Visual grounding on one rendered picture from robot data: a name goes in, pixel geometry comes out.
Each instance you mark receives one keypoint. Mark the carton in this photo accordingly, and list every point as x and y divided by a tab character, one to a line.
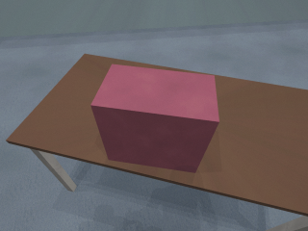
156	117

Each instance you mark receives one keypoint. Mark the table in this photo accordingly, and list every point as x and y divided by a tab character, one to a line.
258	153

